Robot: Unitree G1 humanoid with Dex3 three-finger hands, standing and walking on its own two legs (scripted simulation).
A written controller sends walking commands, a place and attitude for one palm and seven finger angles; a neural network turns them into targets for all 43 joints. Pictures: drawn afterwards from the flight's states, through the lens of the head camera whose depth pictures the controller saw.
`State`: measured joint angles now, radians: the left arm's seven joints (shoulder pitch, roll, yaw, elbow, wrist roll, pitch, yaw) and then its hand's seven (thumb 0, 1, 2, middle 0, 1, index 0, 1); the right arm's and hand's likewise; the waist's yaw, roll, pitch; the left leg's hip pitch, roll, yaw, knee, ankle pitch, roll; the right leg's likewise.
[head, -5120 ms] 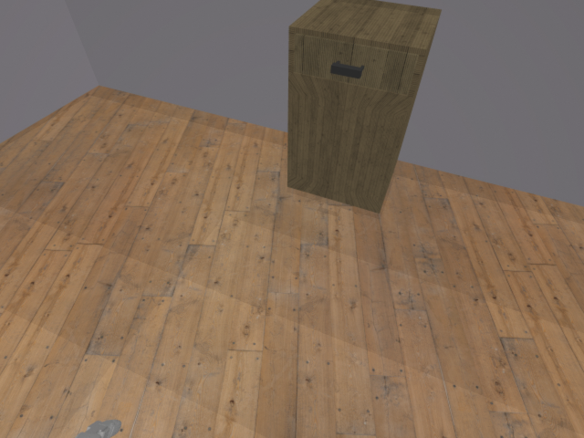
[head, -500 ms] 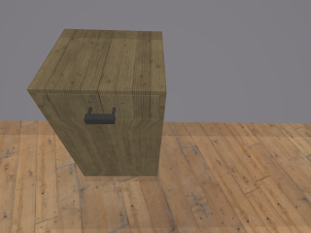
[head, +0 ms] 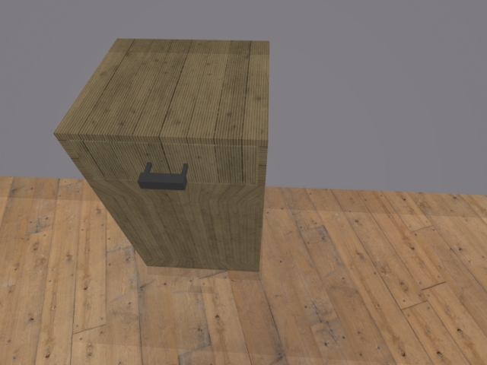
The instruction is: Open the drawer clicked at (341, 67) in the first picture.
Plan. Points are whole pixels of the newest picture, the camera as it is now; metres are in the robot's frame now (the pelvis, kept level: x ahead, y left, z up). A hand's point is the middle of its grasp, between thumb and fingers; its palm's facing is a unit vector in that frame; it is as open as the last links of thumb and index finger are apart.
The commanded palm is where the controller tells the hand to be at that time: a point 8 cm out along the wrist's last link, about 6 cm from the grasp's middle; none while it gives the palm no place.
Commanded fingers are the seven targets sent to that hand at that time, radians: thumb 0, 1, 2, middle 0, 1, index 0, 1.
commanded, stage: come to a stop and stand still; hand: left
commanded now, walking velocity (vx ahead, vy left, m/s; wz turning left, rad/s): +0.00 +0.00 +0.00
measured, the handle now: (165, 174) +0.52 +0.24 -0.08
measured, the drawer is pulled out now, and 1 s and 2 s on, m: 0.00 0.00 0.00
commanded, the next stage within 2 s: look again from close up in 0.42 s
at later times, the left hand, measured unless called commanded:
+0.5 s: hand out of the picture +0.03 +0.20 -0.17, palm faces +0.02 -0.98 -0.21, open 7.3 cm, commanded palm none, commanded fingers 0.00 0.90 0.90 -0.20 -0.30 -0.20 -0.30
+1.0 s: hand out of the picture +0.00 +0.19 -0.17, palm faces -0.01 -0.98 -0.20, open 7.3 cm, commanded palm none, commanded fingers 0.00 0.90 0.90 -0.20 -0.30 -0.20 -0.30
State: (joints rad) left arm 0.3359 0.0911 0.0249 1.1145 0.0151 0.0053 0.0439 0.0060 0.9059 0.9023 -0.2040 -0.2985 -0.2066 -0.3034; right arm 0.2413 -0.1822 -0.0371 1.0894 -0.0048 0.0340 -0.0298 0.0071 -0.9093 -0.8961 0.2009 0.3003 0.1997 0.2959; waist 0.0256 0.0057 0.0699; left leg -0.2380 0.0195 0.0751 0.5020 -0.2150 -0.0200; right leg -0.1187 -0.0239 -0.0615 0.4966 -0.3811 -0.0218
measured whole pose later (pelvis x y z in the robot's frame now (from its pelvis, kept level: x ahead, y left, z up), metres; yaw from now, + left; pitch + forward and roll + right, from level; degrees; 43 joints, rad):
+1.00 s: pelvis -0.01 +0.02 +0.00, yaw -1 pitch +0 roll +1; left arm 0.30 0.16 -0.02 1.07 0.01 0.00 0.04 0.01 0.91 0.90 -0.20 -0.30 -0.20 -0.30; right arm 0.29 -0.16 0.02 1.09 -0.01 0.00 -0.02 0.01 -0.92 -0.90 0.20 0.30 0.20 0.30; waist -0.01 0.00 0.02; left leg -0.25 0.01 0.10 0.52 -0.27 0.02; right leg -0.14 -0.04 -0.04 0.52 -0.38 0.01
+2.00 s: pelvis -0.04 -0.02 -0.03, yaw -6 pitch +9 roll +3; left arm 0.33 0.37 -0.04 -0.02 0.95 0.04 0.29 0.00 0.07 0.55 -0.28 -0.83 -0.28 -0.84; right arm 0.18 -0.25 -0.01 0.62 -0.03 0.07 -0.04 0.01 -0.90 -0.90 0.21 0.30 0.21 0.30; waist 0.03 0.05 -0.12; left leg -0.57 -0.01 -0.04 0.75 -0.34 -0.01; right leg -0.53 0.03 0.04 0.84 -0.46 -0.05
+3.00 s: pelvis -0.04 +0.03 +0.00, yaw -5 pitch +2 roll +0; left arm -0.06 0.44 -0.08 0.08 0.95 0.07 0.15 0.00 -0.49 0.30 -0.32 -1.20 -0.32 -1.20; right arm 0.17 -0.25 -0.02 0.64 0.00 0.09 -0.03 0.01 -0.90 -0.90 0.20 0.30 0.20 0.30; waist 0.06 0.06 -0.02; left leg -0.35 -0.04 -0.05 0.54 -0.23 0.01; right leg -0.26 -0.01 0.03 0.55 -0.32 0.01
